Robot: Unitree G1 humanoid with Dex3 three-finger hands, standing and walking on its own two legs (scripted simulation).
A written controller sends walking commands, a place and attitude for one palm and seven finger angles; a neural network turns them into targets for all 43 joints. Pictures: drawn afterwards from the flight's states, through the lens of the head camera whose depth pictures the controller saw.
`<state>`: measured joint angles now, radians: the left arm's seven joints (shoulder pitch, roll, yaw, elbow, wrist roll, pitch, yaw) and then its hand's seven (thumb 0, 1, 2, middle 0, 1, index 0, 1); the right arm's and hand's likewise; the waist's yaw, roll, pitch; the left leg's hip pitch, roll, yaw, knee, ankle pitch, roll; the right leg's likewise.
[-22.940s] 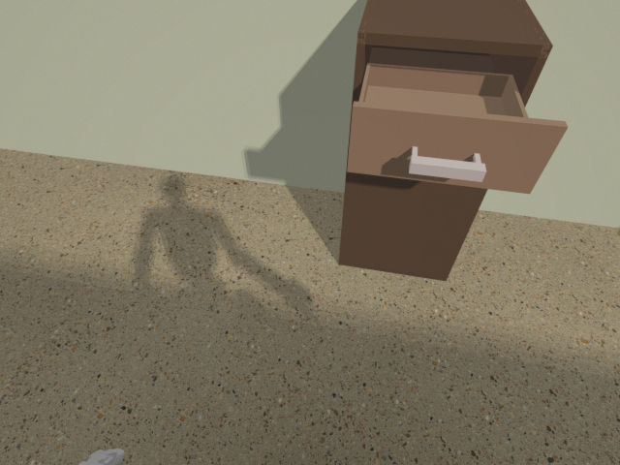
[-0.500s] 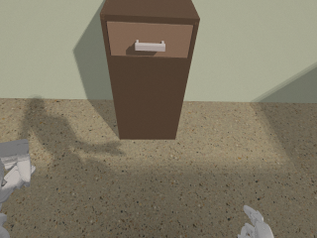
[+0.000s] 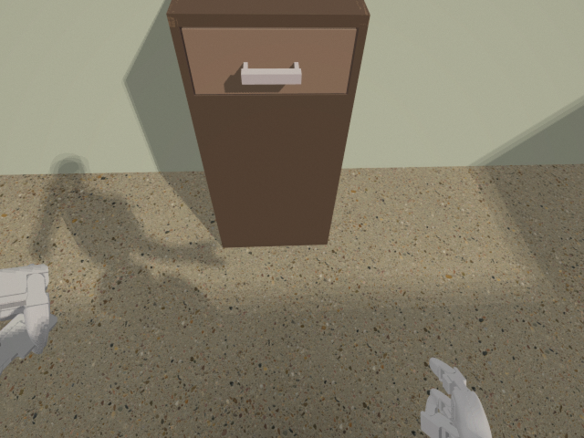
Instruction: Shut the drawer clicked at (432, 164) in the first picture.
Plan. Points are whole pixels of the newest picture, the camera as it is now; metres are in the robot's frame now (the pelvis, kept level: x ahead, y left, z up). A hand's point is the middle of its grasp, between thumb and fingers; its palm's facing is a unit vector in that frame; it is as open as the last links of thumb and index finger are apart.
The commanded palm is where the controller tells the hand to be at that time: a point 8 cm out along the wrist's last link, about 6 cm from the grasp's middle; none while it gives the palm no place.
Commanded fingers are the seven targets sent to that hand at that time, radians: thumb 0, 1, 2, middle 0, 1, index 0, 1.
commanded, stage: stop stepping back and stand still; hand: left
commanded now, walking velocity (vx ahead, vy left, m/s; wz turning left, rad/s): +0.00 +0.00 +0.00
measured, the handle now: (271, 71) +0.86 +0.09 +0.03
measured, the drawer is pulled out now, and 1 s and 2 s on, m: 0.00 0.00 0.00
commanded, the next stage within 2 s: let the arm hang, fingers relaxed in 0.08 s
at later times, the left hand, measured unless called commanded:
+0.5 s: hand out of the picture +0.03 +0.19 -0.17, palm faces +0.00 -0.97 -0.22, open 3.2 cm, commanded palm none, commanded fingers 0.00 0.90 0.90 -0.72 -0.86 -0.72 -0.86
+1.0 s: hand out of the picture -0.05 +0.17 -0.17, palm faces +0.03 -0.99 -0.17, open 7.1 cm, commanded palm none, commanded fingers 0.00 0.90 0.90 -0.20 -0.30 -0.20 -0.30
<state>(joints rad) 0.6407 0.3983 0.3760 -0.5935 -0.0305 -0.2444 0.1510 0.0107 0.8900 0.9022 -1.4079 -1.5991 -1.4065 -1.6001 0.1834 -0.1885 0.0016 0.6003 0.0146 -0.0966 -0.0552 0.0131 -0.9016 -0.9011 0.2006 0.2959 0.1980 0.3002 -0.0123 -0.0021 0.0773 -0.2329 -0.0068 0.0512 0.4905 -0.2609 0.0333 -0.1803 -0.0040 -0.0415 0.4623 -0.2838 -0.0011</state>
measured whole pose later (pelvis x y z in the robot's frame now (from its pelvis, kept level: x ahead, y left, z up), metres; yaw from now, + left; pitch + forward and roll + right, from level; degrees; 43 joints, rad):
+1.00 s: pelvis -0.03 +0.02 +0.00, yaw +0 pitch -2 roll +0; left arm 0.31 0.10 -0.01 1.16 0.01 0.00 0.04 0.00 0.91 0.90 -0.25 -0.36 -0.25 -0.36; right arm 0.33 -0.10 0.00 1.14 -0.01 0.00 -0.03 0.00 -0.91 -0.90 0.20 0.30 0.20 0.30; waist -0.01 0.02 0.04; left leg -0.20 -0.04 0.06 0.41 -0.18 0.06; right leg -0.17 -0.03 -0.03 0.42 -0.23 0.02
